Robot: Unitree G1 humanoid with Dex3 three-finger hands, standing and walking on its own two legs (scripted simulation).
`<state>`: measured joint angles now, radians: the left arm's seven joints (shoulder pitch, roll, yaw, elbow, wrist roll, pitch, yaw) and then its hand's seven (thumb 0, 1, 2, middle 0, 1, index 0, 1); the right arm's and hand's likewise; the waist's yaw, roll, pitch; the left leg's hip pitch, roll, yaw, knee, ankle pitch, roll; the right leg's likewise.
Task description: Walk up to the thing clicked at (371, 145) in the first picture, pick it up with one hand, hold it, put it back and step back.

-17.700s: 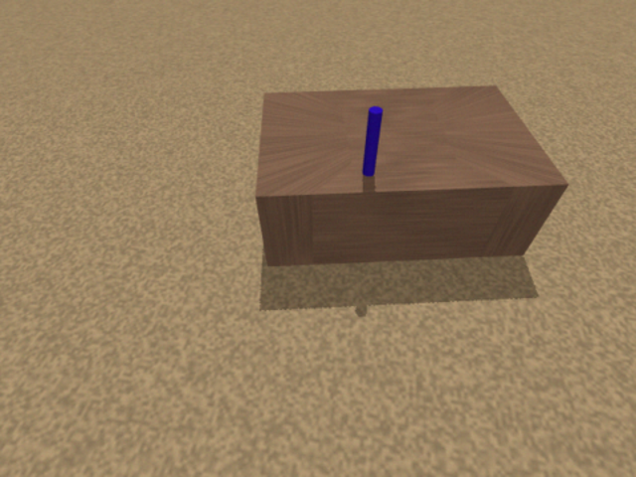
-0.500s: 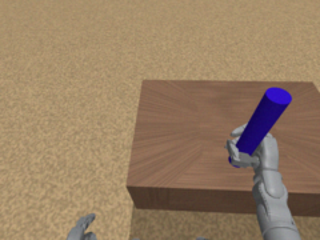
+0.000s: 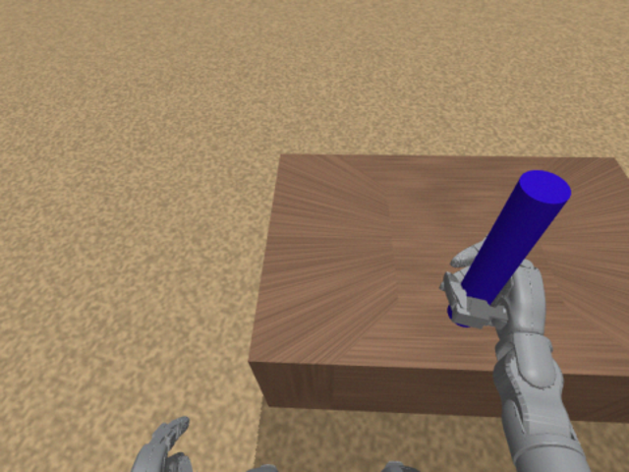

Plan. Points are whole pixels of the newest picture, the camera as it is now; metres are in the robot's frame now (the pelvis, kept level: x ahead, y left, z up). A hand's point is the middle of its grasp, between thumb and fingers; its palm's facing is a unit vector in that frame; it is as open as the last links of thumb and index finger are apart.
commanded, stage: hold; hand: right
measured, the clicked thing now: (494, 264) +0.33 -0.18 +0.11
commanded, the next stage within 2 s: crouch in 0.30 s
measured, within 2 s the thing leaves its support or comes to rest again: neither
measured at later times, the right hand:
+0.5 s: hand (464, 285) +0.34 -0.16 +0.05, palm faces +0.13 +0.99 +0.02, open 5.5 cm
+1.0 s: hand (450, 290) +0.40 -0.19 -0.07, palm faces +0.11 +0.99 +0.01, open 5.5 cm
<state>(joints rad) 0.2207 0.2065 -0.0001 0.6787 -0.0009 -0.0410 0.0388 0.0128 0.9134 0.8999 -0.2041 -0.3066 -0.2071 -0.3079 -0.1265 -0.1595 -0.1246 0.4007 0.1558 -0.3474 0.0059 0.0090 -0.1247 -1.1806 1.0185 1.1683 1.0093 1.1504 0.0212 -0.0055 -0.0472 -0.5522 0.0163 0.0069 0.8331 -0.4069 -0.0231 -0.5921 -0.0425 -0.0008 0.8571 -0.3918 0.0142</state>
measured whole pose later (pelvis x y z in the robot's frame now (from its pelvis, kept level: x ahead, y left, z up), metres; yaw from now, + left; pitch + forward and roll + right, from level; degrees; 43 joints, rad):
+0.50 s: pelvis +0.01 +0.00 +0.00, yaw +0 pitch +8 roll +1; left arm 0.22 0.21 0.00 0.68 0.00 -0.05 0.04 0.01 0.91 0.91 -0.20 -0.31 -0.20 -0.31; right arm -0.13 -0.16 -0.13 0.41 0.16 -0.35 0.01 0.01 -0.12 -1.18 1.02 1.17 1.01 1.15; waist 0.02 -0.01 -0.06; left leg -0.56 0.02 0.01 0.84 -0.42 -0.02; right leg -0.60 -0.04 0.00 0.86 -0.40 0.02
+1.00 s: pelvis -0.02 +0.00 -0.08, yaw +1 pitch +23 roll +2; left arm 0.21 0.24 0.01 0.67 0.04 -0.04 0.00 0.01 0.91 0.91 -0.20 -0.31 -0.21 -0.31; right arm -0.48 -0.26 -0.29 0.83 0.15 -0.55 0.11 0.01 -0.12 -1.18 1.02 1.16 1.02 1.14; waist 0.08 0.01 -0.15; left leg -1.12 0.01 0.01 1.27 -0.55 -0.03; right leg -1.16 -0.05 0.02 1.30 -0.53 0.01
